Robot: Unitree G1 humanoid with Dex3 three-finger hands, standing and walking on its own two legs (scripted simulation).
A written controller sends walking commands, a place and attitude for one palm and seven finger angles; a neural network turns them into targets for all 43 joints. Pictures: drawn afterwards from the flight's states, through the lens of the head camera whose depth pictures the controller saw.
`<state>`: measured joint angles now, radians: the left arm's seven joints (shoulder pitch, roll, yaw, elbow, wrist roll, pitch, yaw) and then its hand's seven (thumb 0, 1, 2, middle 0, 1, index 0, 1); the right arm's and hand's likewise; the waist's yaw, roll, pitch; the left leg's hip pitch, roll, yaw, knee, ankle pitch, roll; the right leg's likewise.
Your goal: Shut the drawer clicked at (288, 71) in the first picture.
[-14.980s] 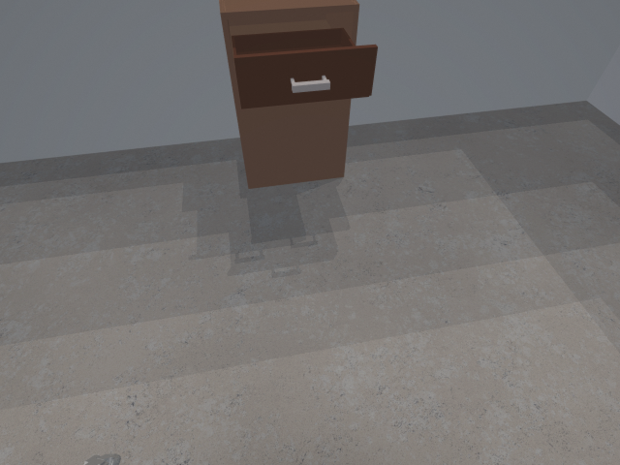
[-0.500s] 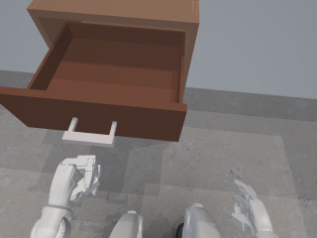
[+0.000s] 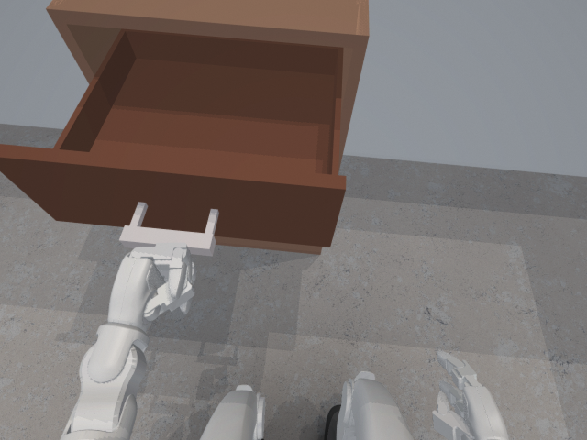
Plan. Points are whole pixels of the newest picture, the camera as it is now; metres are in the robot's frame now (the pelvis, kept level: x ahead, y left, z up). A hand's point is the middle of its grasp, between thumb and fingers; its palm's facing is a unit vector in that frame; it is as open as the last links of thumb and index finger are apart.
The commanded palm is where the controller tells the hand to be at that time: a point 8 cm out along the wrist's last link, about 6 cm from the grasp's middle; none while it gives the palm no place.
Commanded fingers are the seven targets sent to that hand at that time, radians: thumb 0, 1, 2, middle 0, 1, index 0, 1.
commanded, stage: push the drawer shut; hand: left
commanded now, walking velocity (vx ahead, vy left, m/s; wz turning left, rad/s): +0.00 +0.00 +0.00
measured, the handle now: (173, 227) +0.38 +0.18 +0.03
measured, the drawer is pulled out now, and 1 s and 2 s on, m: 0.26 0.13 0.01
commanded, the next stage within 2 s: none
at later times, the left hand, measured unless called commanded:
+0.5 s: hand (197, 239) +0.37 +0.15 +0.03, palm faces -0.09 -0.99 -0.05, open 3.0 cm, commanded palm +0.36 +0.20 +0.03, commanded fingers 0.00 0.90 0.90 -1.40 -1.60 -1.40 -1.60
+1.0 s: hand (211, 195) +0.44 +0.14 +0.03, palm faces -0.07 -1.00 -0.05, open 3.1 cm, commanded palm +0.42 +0.19 +0.03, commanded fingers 0.00 0.90 0.90 -1.40 -1.60 -1.40 -1.60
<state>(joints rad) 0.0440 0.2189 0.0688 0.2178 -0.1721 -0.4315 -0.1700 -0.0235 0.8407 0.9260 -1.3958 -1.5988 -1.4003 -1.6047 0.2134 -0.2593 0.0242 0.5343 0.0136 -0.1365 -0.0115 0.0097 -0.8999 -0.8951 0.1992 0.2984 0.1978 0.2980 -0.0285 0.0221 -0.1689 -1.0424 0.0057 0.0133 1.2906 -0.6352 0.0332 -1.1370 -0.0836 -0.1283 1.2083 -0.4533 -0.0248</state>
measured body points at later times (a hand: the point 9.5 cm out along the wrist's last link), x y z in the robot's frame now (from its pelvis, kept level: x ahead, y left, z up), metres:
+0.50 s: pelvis -0.01 +0.00 +0.00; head +0.11 +0.01 +0.44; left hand +0.37 +0.20 +0.03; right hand +0.12 -0.25 -0.10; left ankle -0.01 +0.10 -0.62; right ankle +0.06 -0.12 -0.62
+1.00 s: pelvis -0.01 +0.00 +0.00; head +0.13 +0.01 +0.43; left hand +0.44 +0.19 +0.03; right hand +0.08 -0.26 -0.12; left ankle -0.01 +0.10 -0.62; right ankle +0.06 -0.12 -0.62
